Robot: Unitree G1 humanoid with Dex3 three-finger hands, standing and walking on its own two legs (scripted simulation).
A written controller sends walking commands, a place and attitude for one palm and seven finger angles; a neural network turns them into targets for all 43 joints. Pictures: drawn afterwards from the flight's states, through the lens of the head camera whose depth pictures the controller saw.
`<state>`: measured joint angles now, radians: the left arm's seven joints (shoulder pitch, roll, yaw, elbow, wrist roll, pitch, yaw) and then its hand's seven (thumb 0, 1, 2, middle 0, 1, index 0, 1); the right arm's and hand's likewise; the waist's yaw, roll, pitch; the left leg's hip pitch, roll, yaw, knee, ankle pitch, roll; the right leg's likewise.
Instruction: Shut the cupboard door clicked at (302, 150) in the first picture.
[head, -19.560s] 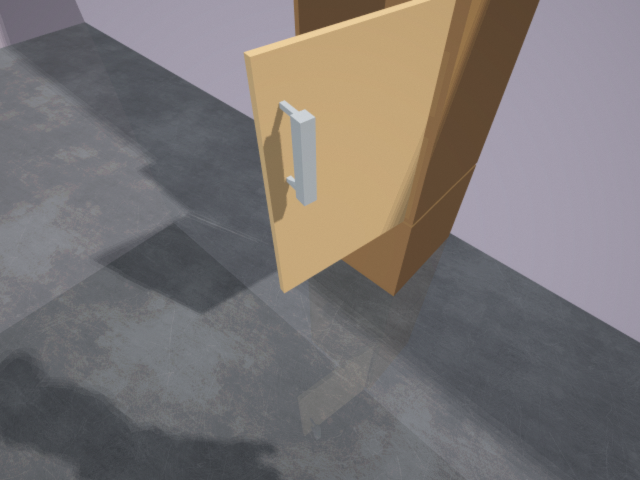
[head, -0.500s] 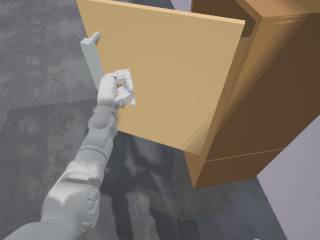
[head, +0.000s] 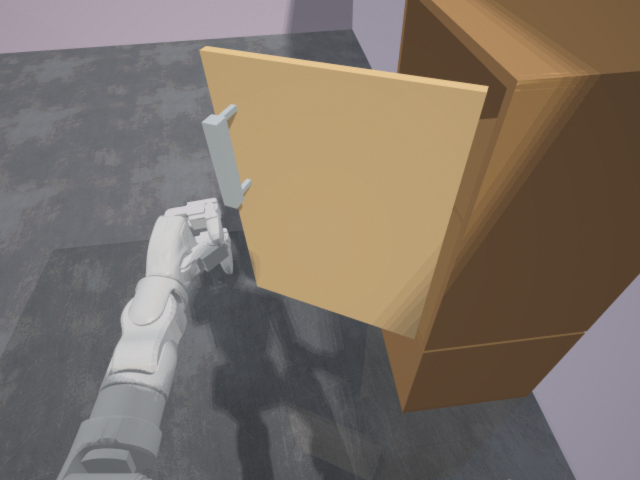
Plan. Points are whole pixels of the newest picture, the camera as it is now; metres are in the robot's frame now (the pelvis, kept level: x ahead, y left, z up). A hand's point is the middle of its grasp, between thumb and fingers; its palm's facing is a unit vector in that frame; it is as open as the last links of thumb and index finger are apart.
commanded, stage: draw the hand back to the body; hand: left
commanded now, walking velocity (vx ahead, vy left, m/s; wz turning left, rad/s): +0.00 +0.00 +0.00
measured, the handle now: (232, 157) +0.60 +0.18 +0.10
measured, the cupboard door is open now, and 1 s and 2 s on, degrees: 61 61 61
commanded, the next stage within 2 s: step back with the hand held close in 1.18 s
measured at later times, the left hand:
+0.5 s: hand (101, 314) +0.25 +0.23 +0.16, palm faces +0.29 -0.92 -0.26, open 3.9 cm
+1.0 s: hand (2, 361) +0.19 +0.29 +0.17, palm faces +0.51 -0.78 -0.37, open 7.2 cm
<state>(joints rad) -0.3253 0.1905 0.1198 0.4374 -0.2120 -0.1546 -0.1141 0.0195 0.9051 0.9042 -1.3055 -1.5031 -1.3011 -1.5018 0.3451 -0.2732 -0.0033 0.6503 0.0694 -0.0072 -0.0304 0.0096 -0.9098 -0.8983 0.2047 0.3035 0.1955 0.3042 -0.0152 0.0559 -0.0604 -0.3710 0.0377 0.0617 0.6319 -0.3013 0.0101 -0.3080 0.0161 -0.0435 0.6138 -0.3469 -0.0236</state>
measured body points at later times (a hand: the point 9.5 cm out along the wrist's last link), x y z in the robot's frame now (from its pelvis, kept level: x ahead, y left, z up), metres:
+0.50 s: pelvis +0.00 +0.02 +0.02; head -0.02 -0.01 +0.47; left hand +0.22 +0.28 +0.17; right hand +0.19 -0.18 -0.07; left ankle +0.02 +0.11 -0.73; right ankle -0.02 -0.10 -0.73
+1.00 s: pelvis +0.01 +0.01 +0.02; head -0.01 -0.02 +0.47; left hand +0.16 +0.32 +0.19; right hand +0.21 -0.21 -0.07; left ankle +0.02 +0.11 -0.73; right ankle -0.02 -0.10 -0.73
